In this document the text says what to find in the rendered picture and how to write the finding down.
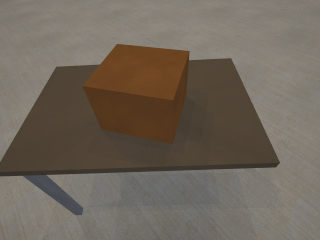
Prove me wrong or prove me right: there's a table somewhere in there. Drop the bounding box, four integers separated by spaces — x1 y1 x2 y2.
0 58 280 215

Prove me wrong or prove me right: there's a carton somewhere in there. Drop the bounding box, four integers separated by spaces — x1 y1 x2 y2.
82 44 190 144

